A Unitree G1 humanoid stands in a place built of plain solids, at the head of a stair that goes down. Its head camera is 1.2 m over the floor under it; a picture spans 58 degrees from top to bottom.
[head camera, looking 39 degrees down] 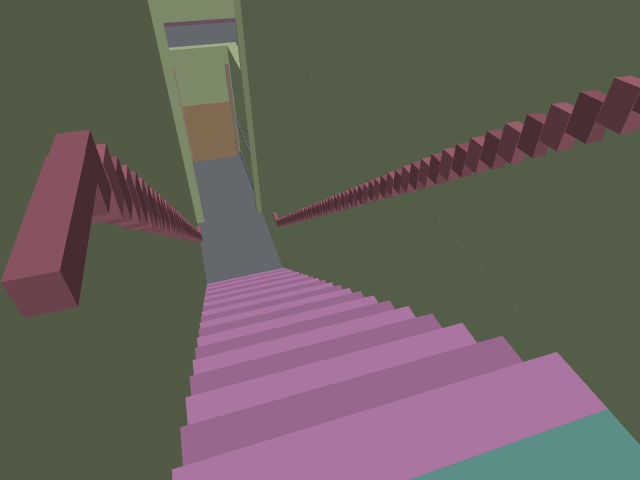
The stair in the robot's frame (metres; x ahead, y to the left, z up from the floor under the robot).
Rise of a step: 0.18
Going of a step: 0.22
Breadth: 1.34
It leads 18 degrees to the left of straight ahead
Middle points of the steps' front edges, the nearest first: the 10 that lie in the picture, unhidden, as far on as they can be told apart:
0.70 -0.20 0.00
0.91 -0.13 -0.17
1.12 -0.06 -0.35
1.34 0.00 -0.53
1.55 0.07 -0.70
1.76 0.14 -0.88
1.97 0.21 -1.06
2.18 0.27 -1.23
2.40 0.34 -1.41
2.61 0.41 -1.58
